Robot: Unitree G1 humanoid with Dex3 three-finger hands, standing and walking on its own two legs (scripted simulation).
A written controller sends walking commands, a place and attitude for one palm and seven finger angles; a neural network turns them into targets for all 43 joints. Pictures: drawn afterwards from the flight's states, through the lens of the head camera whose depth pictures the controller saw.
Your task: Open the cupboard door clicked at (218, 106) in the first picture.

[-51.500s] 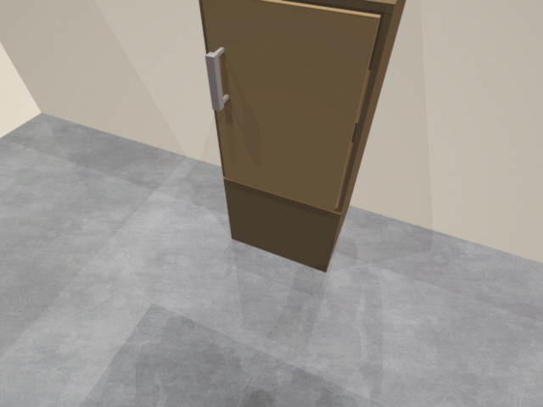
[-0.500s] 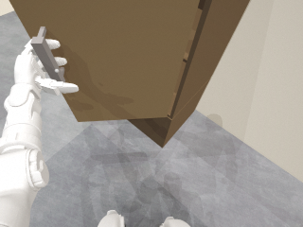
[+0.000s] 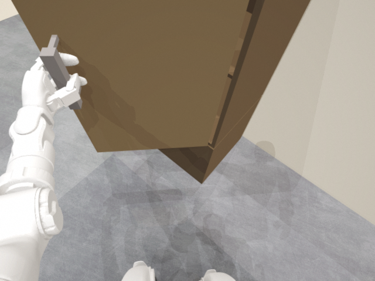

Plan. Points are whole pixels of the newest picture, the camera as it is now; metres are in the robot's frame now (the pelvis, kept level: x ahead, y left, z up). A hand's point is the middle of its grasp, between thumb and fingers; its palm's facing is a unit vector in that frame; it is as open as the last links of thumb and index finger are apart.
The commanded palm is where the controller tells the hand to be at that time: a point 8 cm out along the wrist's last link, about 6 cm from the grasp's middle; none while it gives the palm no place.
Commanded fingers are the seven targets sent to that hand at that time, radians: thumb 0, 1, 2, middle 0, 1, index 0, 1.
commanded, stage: close the thumb around the handle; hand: left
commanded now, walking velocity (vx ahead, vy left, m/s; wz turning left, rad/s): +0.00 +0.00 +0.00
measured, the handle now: (65, 74) +0.54 +0.23 +0.10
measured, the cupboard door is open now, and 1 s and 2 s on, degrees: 46 80 86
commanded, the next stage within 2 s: pull the door open along its arc in 0.04 s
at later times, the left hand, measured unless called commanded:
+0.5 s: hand (75, 109) +0.44 +0.19 +0.10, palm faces +0.04 -1.00 +0.00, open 6.0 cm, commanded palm +0.37 +0.25 +0.10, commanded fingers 0.00 0.90 0.90 -0.40 -1.35 -0.40 -1.35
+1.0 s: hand (118, 176) +0.29 +0.10 +0.11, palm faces +0.40 -0.92 +0.03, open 6.3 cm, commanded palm +0.23 +0.17 +0.10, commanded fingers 0.00 0.90 0.90 -0.40 -1.35 -0.40 -1.35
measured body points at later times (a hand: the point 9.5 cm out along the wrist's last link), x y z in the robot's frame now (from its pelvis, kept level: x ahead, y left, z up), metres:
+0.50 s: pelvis +0.01 +0.00 +0.01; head +0.07 +0.00 +0.46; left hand +0.43 +0.25 +0.10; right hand +0.04 -0.27 -0.11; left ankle +0.03 +0.11 -0.69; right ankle -0.04 -0.11 -0.69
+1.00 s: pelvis +0.01 -0.03 +0.02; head +0.01 -0.05 +0.47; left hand +0.27 +0.15 +0.11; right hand +0.21 -0.24 -0.06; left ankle +0.03 +0.11 -0.69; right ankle -0.04 -0.11 -0.69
